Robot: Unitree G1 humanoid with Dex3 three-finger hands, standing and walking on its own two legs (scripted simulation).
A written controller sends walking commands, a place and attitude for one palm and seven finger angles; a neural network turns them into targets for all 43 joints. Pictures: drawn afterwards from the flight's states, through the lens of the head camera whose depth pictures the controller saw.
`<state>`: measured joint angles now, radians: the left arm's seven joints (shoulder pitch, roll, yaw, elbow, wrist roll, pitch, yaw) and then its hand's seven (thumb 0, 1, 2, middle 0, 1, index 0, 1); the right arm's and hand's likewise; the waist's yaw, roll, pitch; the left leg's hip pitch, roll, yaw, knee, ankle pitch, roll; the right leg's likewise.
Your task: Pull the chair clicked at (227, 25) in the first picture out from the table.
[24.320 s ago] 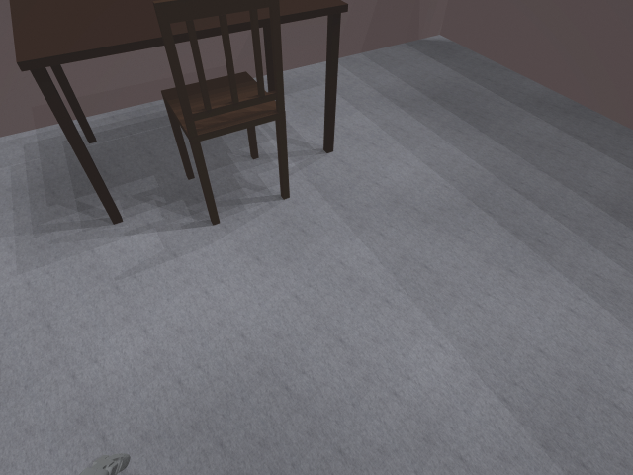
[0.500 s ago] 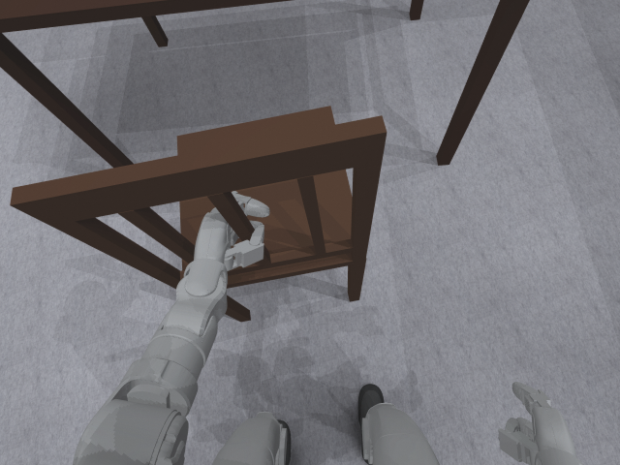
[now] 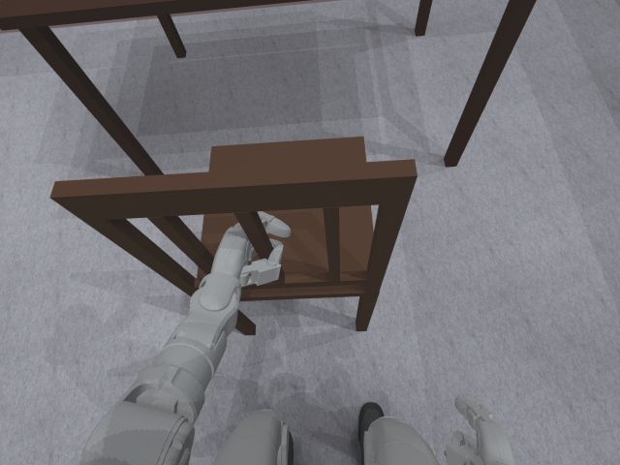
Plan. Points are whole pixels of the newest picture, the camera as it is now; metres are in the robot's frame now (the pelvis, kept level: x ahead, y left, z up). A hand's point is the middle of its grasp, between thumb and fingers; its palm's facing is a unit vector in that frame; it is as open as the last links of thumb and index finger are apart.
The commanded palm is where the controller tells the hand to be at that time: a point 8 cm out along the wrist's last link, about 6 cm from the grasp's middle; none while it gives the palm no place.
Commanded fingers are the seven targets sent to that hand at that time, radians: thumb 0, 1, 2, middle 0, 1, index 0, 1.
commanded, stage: step backward, pulling the chair out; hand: left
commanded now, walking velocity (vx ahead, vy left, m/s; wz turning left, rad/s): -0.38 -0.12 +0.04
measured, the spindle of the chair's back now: (265, 250) +0.39 +0.09 -0.09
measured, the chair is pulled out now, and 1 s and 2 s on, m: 0.36 0.48 0.52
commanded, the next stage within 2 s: none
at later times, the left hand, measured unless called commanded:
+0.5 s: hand (270, 309) +0.30 +0.07 -0.06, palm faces -0.10 -0.98 -0.19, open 5.2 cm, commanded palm +0.28 +0.12 -0.07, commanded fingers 0.00 0.90 0.90 -0.50 -1.45 -0.50 -1.45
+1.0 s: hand (260, 350) +0.24 +0.08 -0.06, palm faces -0.14 -0.97 -0.18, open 5.2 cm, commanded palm +0.22 +0.13 -0.06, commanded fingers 0.00 0.90 0.90 -0.50 -1.45 -0.50 -1.45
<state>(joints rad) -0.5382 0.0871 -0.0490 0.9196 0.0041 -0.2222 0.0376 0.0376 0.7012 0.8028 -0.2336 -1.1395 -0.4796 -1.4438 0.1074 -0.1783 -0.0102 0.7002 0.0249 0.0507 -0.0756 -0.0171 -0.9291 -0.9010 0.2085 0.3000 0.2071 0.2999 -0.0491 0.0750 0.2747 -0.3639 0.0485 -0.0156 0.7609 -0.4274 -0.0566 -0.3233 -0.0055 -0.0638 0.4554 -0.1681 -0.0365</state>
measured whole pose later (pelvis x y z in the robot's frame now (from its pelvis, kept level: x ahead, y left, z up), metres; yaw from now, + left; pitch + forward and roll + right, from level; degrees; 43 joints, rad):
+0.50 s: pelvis -0.07 -0.01 -0.01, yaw +2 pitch +4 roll +1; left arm -0.51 0.10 -0.02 0.84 -0.02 -0.19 0.09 0.05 0.71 0.81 -0.24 -1.16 -0.49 -1.44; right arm 0.14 -0.25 -0.02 0.70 0.05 0.04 -0.09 0.01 -0.91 -0.90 0.20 0.30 0.20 0.30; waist -0.08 0.05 0.24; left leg -0.34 -0.01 -0.04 0.79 -0.50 -0.05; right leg -0.46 -0.02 -0.08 0.41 -0.03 -0.05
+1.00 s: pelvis -0.13 +0.00 -0.01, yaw +3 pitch +0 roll +0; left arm -0.58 0.09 -0.06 0.92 -0.04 -0.15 0.06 0.05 0.71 0.81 -0.23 -1.20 -0.49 -1.44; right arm 0.14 -0.26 -0.01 0.67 0.04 0.06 -0.10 0.01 -0.90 -0.90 0.20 0.30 0.20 0.30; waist -0.08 0.08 0.28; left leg -0.32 0.08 0.02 0.53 -0.15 -0.05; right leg -0.35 -0.01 -0.04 0.55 -0.21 -0.01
